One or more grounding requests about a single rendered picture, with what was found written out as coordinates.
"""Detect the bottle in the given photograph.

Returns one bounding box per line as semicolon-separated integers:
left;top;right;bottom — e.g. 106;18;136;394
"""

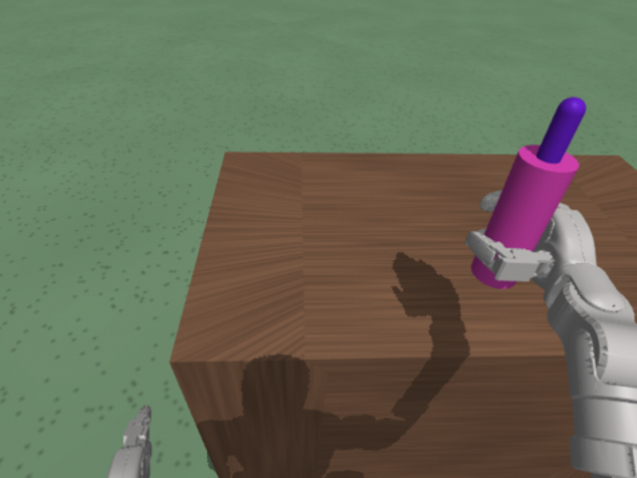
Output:
471;98;586;289

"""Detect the right robot hand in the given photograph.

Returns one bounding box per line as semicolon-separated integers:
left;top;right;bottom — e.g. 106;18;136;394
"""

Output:
465;190;597;290

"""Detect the right robot arm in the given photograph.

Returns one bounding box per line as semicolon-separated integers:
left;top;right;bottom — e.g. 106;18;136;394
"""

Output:
543;263;637;478

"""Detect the left robot hand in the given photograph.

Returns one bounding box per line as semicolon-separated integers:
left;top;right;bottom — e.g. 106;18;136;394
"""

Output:
106;405;152;478

